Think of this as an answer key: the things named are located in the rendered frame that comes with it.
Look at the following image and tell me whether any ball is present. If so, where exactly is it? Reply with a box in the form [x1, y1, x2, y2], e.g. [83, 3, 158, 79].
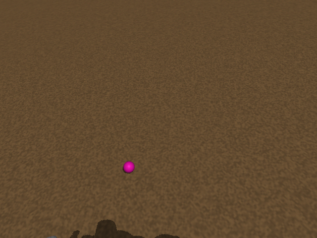
[123, 161, 135, 173]

